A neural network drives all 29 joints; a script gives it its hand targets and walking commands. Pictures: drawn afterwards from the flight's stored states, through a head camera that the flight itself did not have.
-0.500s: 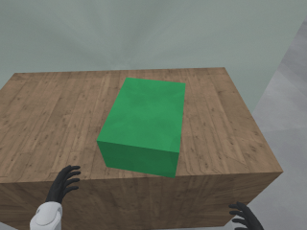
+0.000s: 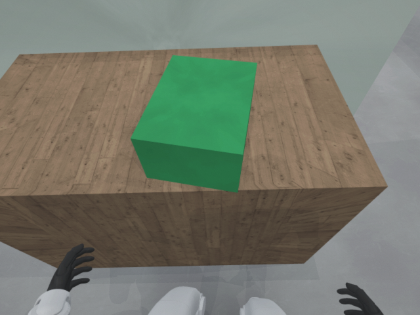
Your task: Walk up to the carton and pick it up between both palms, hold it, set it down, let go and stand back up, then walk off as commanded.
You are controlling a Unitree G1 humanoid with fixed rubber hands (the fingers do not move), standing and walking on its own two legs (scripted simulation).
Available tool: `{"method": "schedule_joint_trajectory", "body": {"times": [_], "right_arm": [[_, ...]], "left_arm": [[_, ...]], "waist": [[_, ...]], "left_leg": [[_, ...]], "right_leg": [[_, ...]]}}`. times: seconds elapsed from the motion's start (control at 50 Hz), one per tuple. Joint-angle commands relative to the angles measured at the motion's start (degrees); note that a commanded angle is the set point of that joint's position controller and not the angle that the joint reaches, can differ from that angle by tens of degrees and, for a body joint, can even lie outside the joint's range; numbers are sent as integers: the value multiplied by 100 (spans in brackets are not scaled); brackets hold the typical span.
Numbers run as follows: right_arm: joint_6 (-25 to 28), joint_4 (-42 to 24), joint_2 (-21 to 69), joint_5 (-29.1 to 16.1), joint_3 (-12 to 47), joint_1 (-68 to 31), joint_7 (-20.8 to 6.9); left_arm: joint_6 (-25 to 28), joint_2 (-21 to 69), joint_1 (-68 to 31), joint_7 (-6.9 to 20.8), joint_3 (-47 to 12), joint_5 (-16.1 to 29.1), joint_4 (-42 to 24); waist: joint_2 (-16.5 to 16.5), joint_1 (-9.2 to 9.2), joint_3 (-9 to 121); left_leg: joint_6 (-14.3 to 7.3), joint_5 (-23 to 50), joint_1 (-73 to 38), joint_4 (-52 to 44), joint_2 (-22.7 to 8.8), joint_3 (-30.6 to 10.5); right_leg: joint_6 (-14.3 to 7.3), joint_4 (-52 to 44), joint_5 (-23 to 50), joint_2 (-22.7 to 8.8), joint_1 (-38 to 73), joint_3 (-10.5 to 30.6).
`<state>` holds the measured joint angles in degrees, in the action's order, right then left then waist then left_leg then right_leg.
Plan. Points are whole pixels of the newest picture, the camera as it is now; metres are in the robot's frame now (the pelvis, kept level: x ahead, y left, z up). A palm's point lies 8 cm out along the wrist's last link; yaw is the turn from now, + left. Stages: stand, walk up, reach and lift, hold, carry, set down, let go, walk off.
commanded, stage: walk off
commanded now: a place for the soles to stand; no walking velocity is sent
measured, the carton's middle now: (203, 119) +0.54 +0.04 +0.02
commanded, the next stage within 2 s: none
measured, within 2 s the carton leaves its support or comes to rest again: neither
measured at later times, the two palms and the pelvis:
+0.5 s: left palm out of the picture +0.00 +0.40 -0.11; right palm out of the picture +0.00 -0.19 -0.05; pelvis -0.12 +0.11 +0.01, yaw +1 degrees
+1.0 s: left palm out of the picture -0.12 +0.43 -0.15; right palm out of the picture -0.20 -0.16 -0.08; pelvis -0.29 +0.15 -0.04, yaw +0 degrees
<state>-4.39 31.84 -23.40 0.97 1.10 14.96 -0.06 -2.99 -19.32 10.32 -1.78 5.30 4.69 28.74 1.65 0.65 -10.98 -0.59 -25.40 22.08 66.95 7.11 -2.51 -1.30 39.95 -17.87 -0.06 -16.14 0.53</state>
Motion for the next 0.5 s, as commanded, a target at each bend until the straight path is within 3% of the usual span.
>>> {"method": "schedule_joint_trajectory", "body": {"times": [0.0, 0.06, 0.08, 0.1, 0.12, 0.14, 0.16, 0.18, 0.2, 0.22, 0.26, 0.3, 0.38, 0.44, 0.48], "right_arm": [[-32, -101, -1047, 53, -724, 85, 49], [38, -13, -1035, 24, -748, 358, 21], [74, 105, -1006, 7, -737, 596, 15], [120, 215, -1017, 0, -717, 776, 13], [170, 196, -1215, -4, -704, 563, 35], [208, 1, -1610, 68, -740, 311, 64], [206, -175, -1604, 72, -656, 117, 89], [226, -199, -1613, 21, -665, -47, 134], [249, -267, -1610, 54, -722, -195, 180], [232, -305, -1553, 54, -730, -364, 208], [183, -357, -1315, 72, -672, -533, 245], [185, -365, -1143, 65, -639, -489, 311], [255, -277, -942, 43, -580, 124, 421], [267, -256, -940, 51, -632, 339, 465], [259, -275, -958, 57, -665, 377, 474]], "left_arm": [[80, -1653, 4, -179, 154, -813, -384], [44, -1772, -143, -163, 169, -777, -388], [9, -1782, -333, -139, 154, -726, -378], [-48, -1711, -389, -108, 111, -650, -307], [-117, -1493, -178, -96, 69, -601, -191], [-139, -1334, -58, -155, 89, -584, -154], [-152, -1507, 24, -250, 142, -554, -59], [-168, -1511, 104, -284, 124, -540, -33], [-182, -1442, -3, -299, 140, -583, -61], [-203, -1523, 62, -299, 175, -578, 33], [-260, -1638, 431, -263, 172, -562, 350], [-263, -1640, 592, -233, 157, -594, 526], [-211, -1564, 624, -192, 159, -649, 635], [-183, -1424, 596, -176, 122, -673, 618], [-183, -1380, 620, -167, 116, -682, 605]], "waist": [[-1033, -247, 624], [-1077, -89, 780], [-987, 99, 856], [-631, 304, 873], [325, 296, 611], [1017, 153, 489], [398, 50, 310], [305, -86, 337], [544, -9, 90], [469, -26, -95], [482, -122, 7], [627, -112, 224], [521, 84, 1046], [365, 138, 1374], [298, 117, 1474]], "left_leg": [[43, -597, 496, -257, -367, -400], [-8, -418, -285, -1674, -662, -323], [-23, -62, -883, -2565, -726, -248], [4, 430, -1338, -3855, -876, -387], [72, 1517, -1142, -4743, -1287, -1134], [-119, 3306, -706, -4683, -2330, -2992], [-121, 2860, -61, -4804, -2331, -3222], [113, 2930, -132, -4722, -2249, -2777], [208, 3072, -205, -4890, -2362, -2829], [264, 2792, -207, -4977, -2275, -2701], [761, 2433, -586, -5016, -1808, -1842], [1093, 3068, -1301, -4920, -1600, -1471], [1166, 4708, -2809, -4299, -1496, -1340], [1003, 5211, -3339, -4096, -1621, -1533], [930, 5177, -3299, -4140, -1737, -1710]], "right_leg": [[-1443, -1371, 2604, -1901, 93, 1702], [-1200, -1122, 2417, -1823, -291, 1528], [-957, -833, 2127, -1572, -607, 1178], [-567, -158, 1373, -1107, -854, 709], [-203, 801, -521, -327, -1151, 139], [155, 2290, -1901, 493, -1646, 241], [149, 2790, -1860, 785, -1401, 1067], [122, 2935, -1590, 766, -1551, 1288], [146, 3209, -1493, 810, -1858, 1532], [140, 3408, -1272, 823, -1980, 1686], [189, 3226, -894, 869, -1936, 1423], [207, 2829, -770, 888, -1860, 1229], [206, 2135, -791, 865, -1945, 1030], [195, 1671, -762, 797, -1935, 961], [189, 1416, -757, 730, -1756, 924]]}}
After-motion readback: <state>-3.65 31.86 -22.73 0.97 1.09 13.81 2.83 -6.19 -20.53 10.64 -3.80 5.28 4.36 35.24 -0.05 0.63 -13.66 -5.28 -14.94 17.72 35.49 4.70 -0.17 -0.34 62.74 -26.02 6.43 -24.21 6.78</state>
